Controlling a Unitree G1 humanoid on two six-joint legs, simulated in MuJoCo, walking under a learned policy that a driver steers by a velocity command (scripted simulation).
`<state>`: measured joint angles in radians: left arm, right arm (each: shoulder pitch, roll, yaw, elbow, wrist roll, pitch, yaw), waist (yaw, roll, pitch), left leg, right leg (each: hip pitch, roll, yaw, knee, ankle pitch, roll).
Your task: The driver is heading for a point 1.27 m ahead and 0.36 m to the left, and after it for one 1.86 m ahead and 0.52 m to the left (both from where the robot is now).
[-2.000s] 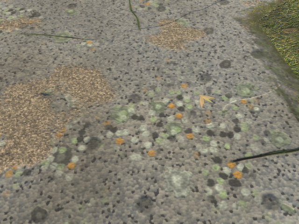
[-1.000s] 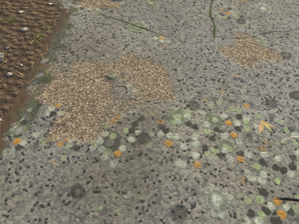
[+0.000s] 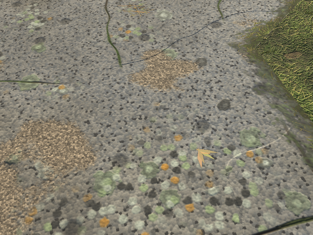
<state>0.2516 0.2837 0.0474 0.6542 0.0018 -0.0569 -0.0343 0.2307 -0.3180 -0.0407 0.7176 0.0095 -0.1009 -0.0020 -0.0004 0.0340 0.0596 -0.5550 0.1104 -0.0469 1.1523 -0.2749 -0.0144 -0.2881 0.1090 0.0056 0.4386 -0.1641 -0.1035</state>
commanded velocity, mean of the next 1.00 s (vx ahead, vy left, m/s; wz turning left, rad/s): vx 0.50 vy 0.00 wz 0.41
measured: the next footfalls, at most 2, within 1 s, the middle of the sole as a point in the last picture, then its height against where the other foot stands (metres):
left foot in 0.38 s outside the picture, level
right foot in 0.82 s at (169, 177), level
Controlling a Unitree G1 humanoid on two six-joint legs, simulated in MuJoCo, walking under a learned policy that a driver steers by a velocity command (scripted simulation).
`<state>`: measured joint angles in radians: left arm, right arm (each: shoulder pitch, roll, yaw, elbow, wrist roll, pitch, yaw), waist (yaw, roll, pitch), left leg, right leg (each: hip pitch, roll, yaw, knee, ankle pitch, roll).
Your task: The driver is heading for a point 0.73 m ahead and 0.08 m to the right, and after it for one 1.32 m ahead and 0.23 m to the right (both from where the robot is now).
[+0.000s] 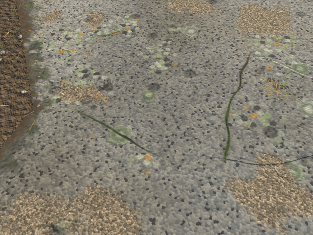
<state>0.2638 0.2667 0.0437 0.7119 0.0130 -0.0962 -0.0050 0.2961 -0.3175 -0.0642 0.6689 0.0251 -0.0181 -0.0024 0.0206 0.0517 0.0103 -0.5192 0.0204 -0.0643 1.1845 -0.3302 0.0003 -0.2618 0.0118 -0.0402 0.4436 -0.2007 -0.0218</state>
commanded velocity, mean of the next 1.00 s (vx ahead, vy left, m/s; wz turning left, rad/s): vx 0.50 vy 0.00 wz -0.20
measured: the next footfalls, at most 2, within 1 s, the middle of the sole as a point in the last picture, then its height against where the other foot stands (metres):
left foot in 0.32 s outside the picture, level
right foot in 0.86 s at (200, 211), level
